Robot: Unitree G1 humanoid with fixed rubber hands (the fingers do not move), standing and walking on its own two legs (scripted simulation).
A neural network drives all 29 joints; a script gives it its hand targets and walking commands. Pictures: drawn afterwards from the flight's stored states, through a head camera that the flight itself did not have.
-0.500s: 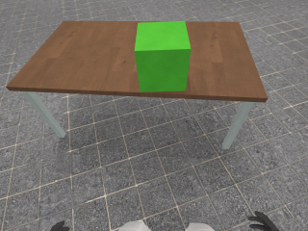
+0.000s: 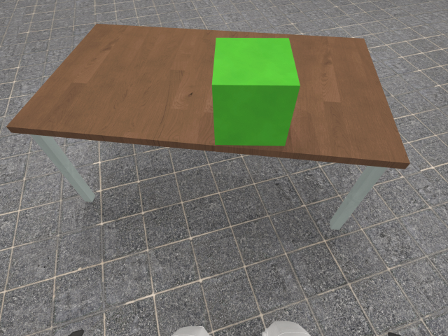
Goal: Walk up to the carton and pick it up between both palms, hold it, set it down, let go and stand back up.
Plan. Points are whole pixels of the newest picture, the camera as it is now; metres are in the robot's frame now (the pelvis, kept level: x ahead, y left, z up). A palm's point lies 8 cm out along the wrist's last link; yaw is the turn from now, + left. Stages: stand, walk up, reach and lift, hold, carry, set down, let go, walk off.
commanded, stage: walk up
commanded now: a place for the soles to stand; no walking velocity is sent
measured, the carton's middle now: (251, 92) +0.79 -0.06 -0.08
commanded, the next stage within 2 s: none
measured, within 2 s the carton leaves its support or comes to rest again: neither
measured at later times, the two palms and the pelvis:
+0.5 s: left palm (100, 291) +0.21 +0.27 -0.09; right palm (402, 285) +0.22 -0.33 -0.11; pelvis +0.13 -0.04 +0.00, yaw -1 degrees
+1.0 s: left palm (100, 235) +0.32 +0.30 -0.10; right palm (385, 244) +0.30 -0.32 -0.10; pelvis +0.25 -0.02 +0.00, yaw -1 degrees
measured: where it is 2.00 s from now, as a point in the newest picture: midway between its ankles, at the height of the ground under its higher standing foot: (236, 285)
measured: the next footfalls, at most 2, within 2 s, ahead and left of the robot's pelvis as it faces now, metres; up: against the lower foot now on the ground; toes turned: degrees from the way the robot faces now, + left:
right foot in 0.28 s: +0.19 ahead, -0.15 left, +0.00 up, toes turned -1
left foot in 0.64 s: +0.31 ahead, +0.09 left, +0.00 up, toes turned +0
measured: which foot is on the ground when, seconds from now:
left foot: down 0.00-0.30, up 0.32-0.62, down 0.64-1.00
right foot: up 0.00-0.26, down 0.28-0.66, up 0.68-0.98, down 1.00-1.00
